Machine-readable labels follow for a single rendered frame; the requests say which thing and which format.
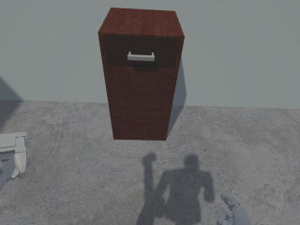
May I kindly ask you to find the cabinet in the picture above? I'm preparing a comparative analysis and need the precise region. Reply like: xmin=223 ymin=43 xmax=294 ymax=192
xmin=97 ymin=7 xmax=185 ymax=141

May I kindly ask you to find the drawer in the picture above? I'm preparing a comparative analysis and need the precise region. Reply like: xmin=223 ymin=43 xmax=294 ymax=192
xmin=103 ymin=35 xmax=180 ymax=69

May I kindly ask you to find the robot left hand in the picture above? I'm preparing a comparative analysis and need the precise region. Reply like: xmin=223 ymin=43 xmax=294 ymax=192
xmin=0 ymin=132 xmax=31 ymax=190

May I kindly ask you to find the robot right hand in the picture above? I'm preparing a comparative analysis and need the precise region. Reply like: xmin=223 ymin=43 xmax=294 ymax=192
xmin=217 ymin=192 xmax=251 ymax=225

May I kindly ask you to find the handle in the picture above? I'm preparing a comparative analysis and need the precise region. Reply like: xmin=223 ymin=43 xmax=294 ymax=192
xmin=127 ymin=52 xmax=155 ymax=61

